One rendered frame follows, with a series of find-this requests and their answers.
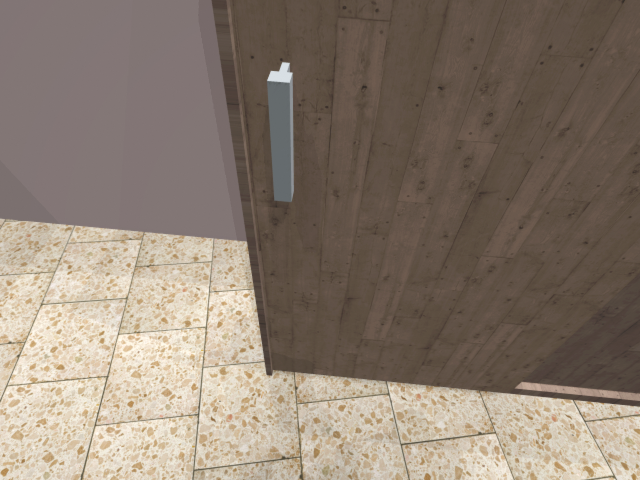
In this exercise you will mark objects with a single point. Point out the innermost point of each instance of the handle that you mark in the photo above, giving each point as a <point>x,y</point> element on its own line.
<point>280,101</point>

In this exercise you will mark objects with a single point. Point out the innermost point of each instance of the wardrobe door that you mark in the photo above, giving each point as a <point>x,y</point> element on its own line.
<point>604,353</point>
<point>466,181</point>

